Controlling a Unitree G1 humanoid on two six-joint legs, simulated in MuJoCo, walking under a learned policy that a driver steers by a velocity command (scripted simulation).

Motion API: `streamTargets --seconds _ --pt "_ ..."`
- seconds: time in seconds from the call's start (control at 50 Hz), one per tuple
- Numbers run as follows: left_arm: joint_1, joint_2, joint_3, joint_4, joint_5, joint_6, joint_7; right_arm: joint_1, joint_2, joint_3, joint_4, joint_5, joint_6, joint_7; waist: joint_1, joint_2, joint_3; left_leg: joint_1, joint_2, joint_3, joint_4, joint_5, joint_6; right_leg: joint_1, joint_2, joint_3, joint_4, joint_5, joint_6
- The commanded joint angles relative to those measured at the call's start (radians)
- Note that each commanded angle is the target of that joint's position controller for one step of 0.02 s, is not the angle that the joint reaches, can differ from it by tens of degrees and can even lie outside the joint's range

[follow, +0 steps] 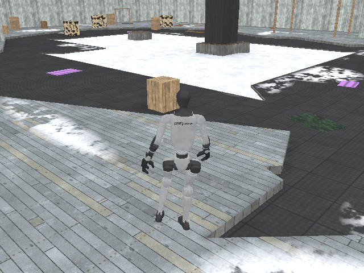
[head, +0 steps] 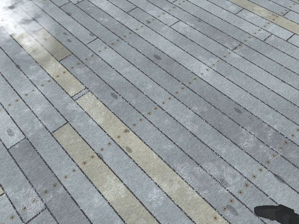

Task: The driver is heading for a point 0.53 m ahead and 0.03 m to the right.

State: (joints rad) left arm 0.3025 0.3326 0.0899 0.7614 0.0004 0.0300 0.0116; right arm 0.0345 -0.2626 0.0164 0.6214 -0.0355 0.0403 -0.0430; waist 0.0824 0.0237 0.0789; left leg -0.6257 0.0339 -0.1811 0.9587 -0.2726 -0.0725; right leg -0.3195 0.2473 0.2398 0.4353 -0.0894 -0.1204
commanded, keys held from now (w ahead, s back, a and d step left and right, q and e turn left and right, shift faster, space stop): e+shift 0.30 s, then shift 0.30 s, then q+shift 0.40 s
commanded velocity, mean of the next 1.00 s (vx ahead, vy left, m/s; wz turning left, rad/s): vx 0.02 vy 0.00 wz -0.30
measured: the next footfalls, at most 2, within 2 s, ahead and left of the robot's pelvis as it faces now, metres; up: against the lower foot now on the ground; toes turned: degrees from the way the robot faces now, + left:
left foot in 0.18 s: +0.17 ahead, +0.16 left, +0.00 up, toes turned -20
right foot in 0.68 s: +0.04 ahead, -0.02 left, +0.00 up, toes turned -23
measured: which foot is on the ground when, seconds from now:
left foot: up 0.00-0.16, down 0.18-0.68, up 0.70-1.00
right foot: down 0.00-0.18, up 0.20-0.66, down 0.68-1.00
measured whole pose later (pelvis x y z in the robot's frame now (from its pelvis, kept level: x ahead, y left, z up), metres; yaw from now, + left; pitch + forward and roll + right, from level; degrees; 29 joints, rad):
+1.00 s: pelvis +0.04 +0.10 +0.00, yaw -13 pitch -1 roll -1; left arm 0.11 0.24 0.02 0.73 0.03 0.03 0.04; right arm 0.29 -0.30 -0.08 0.74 0.00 0.10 0.04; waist -0.03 0.02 0.08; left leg -0.37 0.03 0.05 0.87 -0.45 -0.03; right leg -0.18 -0.04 -0.18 0.47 -0.28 -0.02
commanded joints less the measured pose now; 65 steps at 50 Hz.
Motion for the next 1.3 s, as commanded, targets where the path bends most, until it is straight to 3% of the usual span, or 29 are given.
streamTargets --seconds 0.02,0.1,0.16,0.18,0.2,0.22,0.24,0.26,0.32,0.48,0.62,0.66,0.68,0.7,0.72,0.76,0.8,0.86,0.96,1.04,1.08,1.1,1.12,1.14,1.18,1.2,1.24,1.28,1.3 --pt "0.048 0.154 0.047 -0.062 0.005 0.009 0.003 -0.02 -0.108 -0.032 -0.067 0.01 -0.015 -0.003 -0.004 -0.143 -0.143 -0.014 -0.058 0.031 -0.094 -0.005 0.01 0.216 -0.241 0.338 -0.081 0.021 -0.042" --pt "0.017 0.17 0.056 -0.085 0.02 0.012 -0.006 -0.009 -0.132 -0.036 -0.058 0.028 -0.05 -0.001 -0.01 -0.168 -0.139 0.11 -0.101 0.019 -0.248 -0.048 0.047 0.221 -0.256 0.405 -0.009 0.211 -0.047" --pt "-0.068 0.163 0.05 -0.115 0.012 0.013 -0.009 0.09 -0.157 -0.045 -0.027 0.031 -0.065 -0.01 -0.079 -0.178 -0.121 0.372 -0.102 0.028 -0.54 0.037 0.058 0.09 -0.204 0.426 0.025 0.124 0.029" --pt "-0.051 0.134 0.041 -0.114 0.003 0.01 -0.007 0.102 -0.183 -0.052 -0.018 0.025 -0.07 -0.019 -0.078 -0.089 -0.13 0.503 -0.011 -0.02 -0.673 0.118 0.072 0.0 -0.138 0.355 0.107 -0.154 0.079" --pt "0.05 0.05 0.02 -0.113 0.0 0.007 -0.003 0.087 -0.25 -0.064 -0.04 0.018 -0.062 -0.028 -0.02 0.122 -0.184 0.641 0.253 -0.235 -0.701 0.105 0.136 -0.112 -0.035 0.152 0.349 -0.491 0.127" --pt "0.049 0.127 0.033 -0.133 0.02 0.008 -0.003 0.083 -0.288 -0.069 -0.061 0.013 -0.047 -0.021 -0.041 0.182 -0.195 0.604 0.383 -0.433 -0.712 0.184 0.247 -0.232 0.011 -0.02 0.509 -0.585 0.147" --pt "-0.004 0.195 0.048 -0.128 0.047 0.01 -0.009 0.111 -0.23 -0.065 -0.039 0.019 -0.038 -0.016 -0.056 0.118 -0.156 0.573 0.36 -0.348 -0.686 0.297 0.28 -0.256 -0.084 -0.056 0.628 -0.487 0.161" --pt "-0.012 0.197 0.051 -0.116 0.046 0.017 -0.02 0.093 -0.182 -0.054 -0.04 0.025 -0.032 -0.012 -0.05 0.085 -0.121 0.532 0.29 -0.204 -0.66 0.338 0.259 -0.249 -0.121 -0.071 0.679 -0.415 0.163" --pt "0.014 0.159 0.037 -0.096 0.016 0.04 -0.052 0.083 -0.169 -0.05 -0.051 0.012 -0.024 -0.01 -0.046 0.119 -0.11 0.481 0.176 0.022 -0.626 0.523 0.238 -0.225 -0.142 -0.144 0.835 -0.324 0.183" --pt "-0.103 0.091 -0.001 -0.115 0.008 0.054 -0.046 0.229 -0.192 -0.081 0.01 0.012 -0.041 0.01 -0.103 0.149 -0.131 0.598 0.222 0.041 -0.598 0.57 0.286 -0.226 -0.148 -0.144 0.631 -0.347 0.177" --pt "-0.127 0.023 -0.045 -0.096 0.001 0.044 -0.029 0.256 -0.191 -0.086 0.062 0.012 -0.021 0.035 -0.111 0.194 -0.131 0.472 0.209 0.064 -0.561 0.529 0.281 0.081 -0.173 -0.237 0.161 -0.352 0.116" --pt "-0.058 -0.011 -0.065 -0.046 0.019 0.025 -0.011 0.27 -0.133 -0.062 0.09 0.027 -0.017 0.045 -0.068 0.119 -0.121 0.333 0.163 0.067 -0.531 0.418 0.194 0.329 -0.222 -0.205 -0.21 -0.037 0.083" --pt "-0.048 0.051 -0.059 -0.043 0.041 0.013 0.0 0.333 -0.077 -0.05 0.085 0.026 -0.025 0.056 -0.095 -0.05 -0.163 0.235 0.098 0.107 -0.437 0.144 0.129 0.455 -0.425 -0.003 -0.244 -0.048 0.056" --pt "-0.133 0.16 -0.036 -0.065 0.028 0.013 0.012 0.323 -0.055 -0.046 0.052 0.035 -0.029 0.054 -0.117 -0.228 -0.09 0.183 -0.035 0.205 -0.377 -0.195 0.093 0.288 -0.597 0.089 -0.179 0.224 -0.049" --pt "-0.143 0.136 -0.031 -0.062 0.031 0.005 0.019 0.268 -0.136 -0.069 0.065 0.034 -0.012 0.045 -0.065 -0.201 -0.089 0.26 -0.019 0.161 -0.186 -0.285 0.093 0.181 -0.59 0.02 -0.137 0.245 -0.111" --pt "-0.196 0.079 -0.046 -0.068 0.028 0.003 0.024 0.293 -0.183 -0.105 0.088 0.041 0.008 0.046 -0.099 -0.166 -0.044 0.182 -0.05 0.156 0.05 -0.255 0.089 0.162 -0.523 -0.091 -0.134 0.314 -0.1" --pt "-0.209 0.04 -0.056 -0.077 0.02 0.001 0.037 0.328 -0.166 -0.113 0.107 0.024 0.022 0.051 -0.113 -0.181 -0.055 0.152 -0.048 0.17 0.147 -0.21 0.065 0.189 -0.491 -0.173 -0.118 0.366 -0.078" --pt "-0.186 0.03 -0.053 -0.082 0.026 0.004 0.043 0.286 -0.13 -0.111 0.091 0.027 0.031 0.064 -0.088 -0.165 -0.058 0.097 -0.029 0.193 0.128 -0.175 0.029 0.248 -0.502 -0.209 -0.117 0.281 -0.083" --pt "-0.166 0.06 -0.032 -0.076 0.036 -0.009 0.032 0.214 -0.085 -0.099 0.033 0.03 0.044 0.091 -0.064 -0.184 -0.076 0.176 -0.001 0.234 -0.092 -0.181 0.04 0.256 -0.547 -0.257 -0.08 0.243 -0.075" --pt "-0.174 0.1 -0.01 -0.081 0.033 -0.017 0.009 0.208 -0.099 -0.106 0.0 0.04 0.042 0.101 -0.074 -0.188 -0.107 0.289 -0.015 0.286 -0.239 -0.173 0.081 0.218 -0.58 -0.298 -0.008 0.228 -0.036" --pt "-0.176 0.107 -0.001 -0.077 0.017 -0.016 -0.002 0.258 -0.1 -0.111 0.006 0.032 0.031 0.096 -0.123 -0.115 -0.12 0.427 -0.037 0.284 -0.431 -0.025 0.109 0.132 -0.563 -0.369 0.128 0.098 0.041" --pt "-0.138 0.087 -0.002 -0.07 0.015 -0.015 -0.011 0.316 -0.164 -0.129 0.024 0.013 0.016 0.08 -0.151 0.063 -0.119 0.537 0.029 0.1 -0.596 0.083 0.141 -0.003 -0.487 -0.433 0.342 -0.117 0.111" --pt "-0.175 -0.002 -0.03 -0.156 0.023 -0.005 -0.011 0.338 -0.351 -0.17 -0.004 0.023 0.001 0.07 -0.137 0.35 -0.084 0.604 0.335 -0.405 -0.66 0.43 0.287 -0.344 -0.276 -0.443 0.568 -0.594 0.202" --pt "-0.265 0.032 -0.03 -0.173 0.041 0.009 0.003 0.425 -0.34 -0.18 0.012 0.027 0.001 0.068 -0.209 0.182 -0.133 0.606 0.344 -0.402 -0.647 0.491 0.39 -0.36 -0.261 -0.238 0.707 -0.61 0.187" --pt "-0.191 0.04 -0.029 -0.119 0.012 0.006 0.004 0.268 -0.218 -0.137 -0.01 0.026 0.011 0.049 -0.127 0.095 -0.082 0.534 0.253 -0.159 -0.646 0.392 0.349 -0.325 -0.309 -0.217 0.726 -0.396 0.157" --pt "-0.166 0.053 -0.024 -0.096 0.016 0.002 0.003 0.18 -0.165 -0.116 -0.025 0.03 0.011 0.039 -0.092 0.096 -0.083 0.522 0.189 -0.077 -0.646 0.401 0.3 -0.286 -0.314 -0.227 0.69 -0.315 0.151" --pt "-0.078 0.059 -0.023 -0.04 0.027 0.013 -0.009 0.142 -0.095 -0.082 -0.026 0.03 0.001 0.031 -0.071 0.083 -0.147 0.517 0.152 0.036 -0.639 0.572 0.277 -0.166 -0.289 -0.26 0.696 -0.252 0.154" --pt "-0.052 0.019 -0.037 -0.011 0.008 0.028 -0.023 0.152 -0.055 -0.057 -0.005 0.019 -0.017 0.027 -0.074 0.043 -0.14 0.506 0.155 0.099 -0.671 0.508 0.247 -0.085 -0.283 -0.234 0.573 -0.232 0.154" --pt "-0.063 0.012 -0.04 -0.008 0.003 0.034 -0.027 0.16 -0.071 -0.056 0.006 0.01 -0.022 0.022 -0.089 0.056 -0.105 0.5 0.16 0.114 -0.686 0.434 0.237 -0.076 -0.266 -0.213 0.512 -0.233 0.153"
